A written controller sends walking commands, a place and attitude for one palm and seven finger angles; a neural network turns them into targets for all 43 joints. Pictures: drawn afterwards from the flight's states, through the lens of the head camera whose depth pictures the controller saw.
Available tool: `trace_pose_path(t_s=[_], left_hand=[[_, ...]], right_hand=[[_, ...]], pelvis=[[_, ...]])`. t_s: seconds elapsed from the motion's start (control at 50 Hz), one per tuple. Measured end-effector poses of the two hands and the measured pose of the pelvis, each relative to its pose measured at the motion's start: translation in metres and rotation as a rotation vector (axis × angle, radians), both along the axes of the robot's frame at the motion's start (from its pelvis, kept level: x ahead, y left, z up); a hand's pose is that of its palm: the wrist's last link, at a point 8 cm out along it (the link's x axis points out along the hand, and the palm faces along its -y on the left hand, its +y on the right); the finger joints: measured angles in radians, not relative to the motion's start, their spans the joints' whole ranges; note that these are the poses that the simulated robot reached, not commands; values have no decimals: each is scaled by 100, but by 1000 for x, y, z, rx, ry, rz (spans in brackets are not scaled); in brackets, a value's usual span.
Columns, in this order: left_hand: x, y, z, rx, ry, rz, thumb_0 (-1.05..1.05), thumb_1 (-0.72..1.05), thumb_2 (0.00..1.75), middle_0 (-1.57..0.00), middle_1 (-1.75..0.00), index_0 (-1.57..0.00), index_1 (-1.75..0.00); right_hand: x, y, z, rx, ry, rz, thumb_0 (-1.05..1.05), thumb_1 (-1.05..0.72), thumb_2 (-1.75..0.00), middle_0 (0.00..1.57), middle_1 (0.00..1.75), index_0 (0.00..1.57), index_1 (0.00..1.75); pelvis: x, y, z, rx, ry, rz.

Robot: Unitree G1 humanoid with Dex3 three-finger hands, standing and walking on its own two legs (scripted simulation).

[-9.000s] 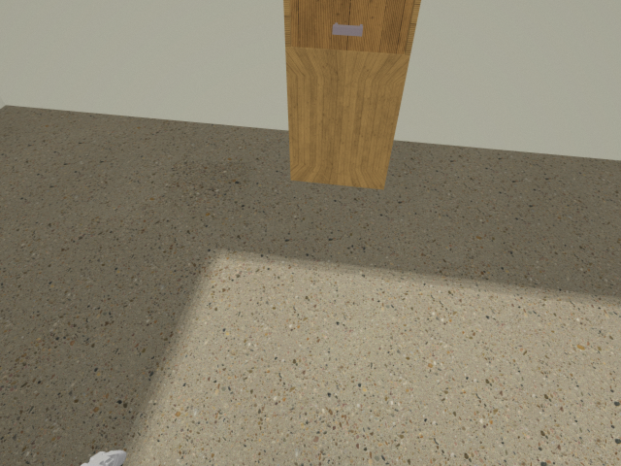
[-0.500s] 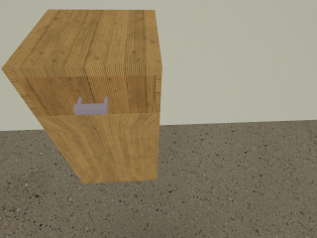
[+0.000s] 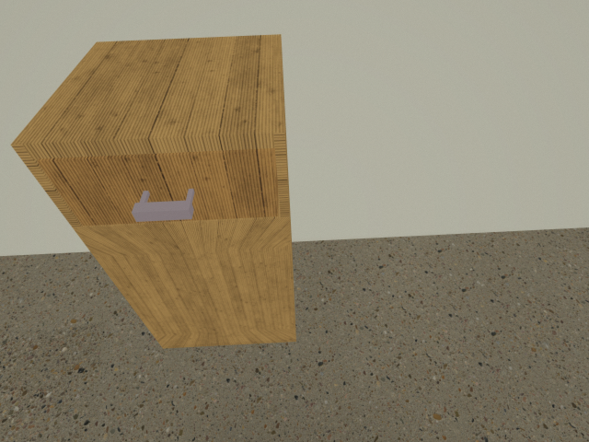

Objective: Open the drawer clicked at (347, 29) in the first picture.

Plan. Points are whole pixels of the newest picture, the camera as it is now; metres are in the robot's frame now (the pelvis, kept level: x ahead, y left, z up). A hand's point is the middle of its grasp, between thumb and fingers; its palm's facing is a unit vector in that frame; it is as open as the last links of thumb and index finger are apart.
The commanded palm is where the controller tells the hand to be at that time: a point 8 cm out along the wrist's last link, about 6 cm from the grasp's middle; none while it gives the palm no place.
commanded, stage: come to a stop and stand still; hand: left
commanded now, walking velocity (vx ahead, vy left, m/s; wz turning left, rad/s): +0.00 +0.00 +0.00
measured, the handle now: (165, 202) +0.53 +0.29 -0.01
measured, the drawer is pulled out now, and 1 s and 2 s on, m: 0.00 0.00 0.00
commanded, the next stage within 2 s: look again from close up in 0.52 s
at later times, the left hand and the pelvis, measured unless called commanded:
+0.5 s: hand out of the picture +0.01 +0.15 -0.17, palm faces +0.05 -0.98 -0.19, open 7.3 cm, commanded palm none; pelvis +0.02 -0.02 +0.00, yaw +1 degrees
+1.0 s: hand out of the picture +0.00 +0.14 -0.17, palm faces +0.06 -0.98 -0.17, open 7.3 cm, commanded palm none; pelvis +0.02 -0.02 +0.00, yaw +1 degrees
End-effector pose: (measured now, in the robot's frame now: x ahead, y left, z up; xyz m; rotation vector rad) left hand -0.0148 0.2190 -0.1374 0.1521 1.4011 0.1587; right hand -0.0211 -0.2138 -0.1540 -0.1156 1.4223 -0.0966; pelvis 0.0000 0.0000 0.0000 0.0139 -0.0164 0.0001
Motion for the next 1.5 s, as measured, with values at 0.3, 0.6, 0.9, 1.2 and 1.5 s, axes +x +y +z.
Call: trace_pose_path(t_s=[0.3,0.6,0.9,1.2,1.5], left_hand=[[8,-22,-4,-13,13,17,1,92,90,-20,-30,-20,-30],[15,-24,-5,-8,-6,35,1,93,90,-20,-30,-20,-30],[9,-29,-7,-29,9,44,1,92,90,-20,-30,-20,-30],[7,-28,-8,-36,12,46,1,92,90,-20,-30,-20,-30],[-6,-3,-15,-20,-17,162,0,91,90,-20,-30,-20,-30]], right_hand=[[-6,-4,1,13,60,-18,0,-91,-90,20,30,20,30],[19,-8,1,7,10,-1,0,-91,-90,20,30,20,30],[14,-8,4,-3,27,-3,0,-91,-90,20,30,20,30],[4,0,4,3,45,-15,0,-91,-90,20,30,20,30],[21,1,6,-35,69,61,0,-91,-90,20,30,20,30]], pelvis=[[11,-17,0,-5,6,8],[17,-22,0,-6,3,13],[19,-21,1,-8,5,14],[18,-18,1,-9,2,12],[16,1,-5,-17,13,85]])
